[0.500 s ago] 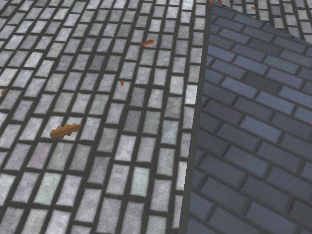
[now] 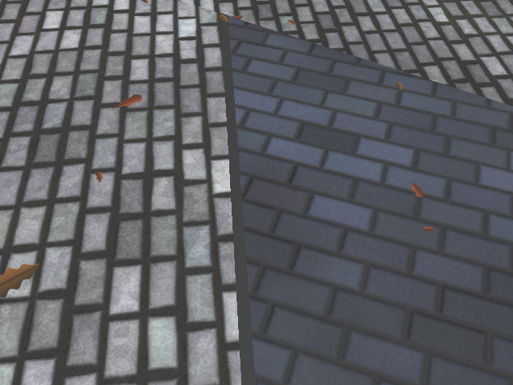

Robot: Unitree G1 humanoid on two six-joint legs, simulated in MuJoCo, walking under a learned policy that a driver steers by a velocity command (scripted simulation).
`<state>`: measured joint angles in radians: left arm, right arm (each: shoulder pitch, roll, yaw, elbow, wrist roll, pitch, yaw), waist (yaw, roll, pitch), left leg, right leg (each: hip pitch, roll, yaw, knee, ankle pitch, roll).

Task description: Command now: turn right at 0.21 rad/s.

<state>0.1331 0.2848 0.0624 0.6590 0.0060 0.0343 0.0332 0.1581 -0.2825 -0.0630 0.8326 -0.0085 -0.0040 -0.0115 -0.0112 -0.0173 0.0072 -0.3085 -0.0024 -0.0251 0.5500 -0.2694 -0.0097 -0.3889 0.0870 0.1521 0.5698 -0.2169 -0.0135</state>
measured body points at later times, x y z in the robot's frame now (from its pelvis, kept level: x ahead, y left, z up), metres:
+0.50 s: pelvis +0.00 -0.01 +0.00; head +0.00 -0.01 +0.45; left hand +0.11 +0.25 -0.12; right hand +0.10 -0.28 -0.13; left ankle +0.00 +0.12 -0.73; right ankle -0.03 -0.14 -0.73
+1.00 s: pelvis +0.15 +0.00 +0.01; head +0.19 +0.01 +0.46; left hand +0.40 +0.21 -0.08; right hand +0.08 -0.26 -0.12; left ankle +0.01 +0.11 -0.73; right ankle +0.33 -0.15 -0.69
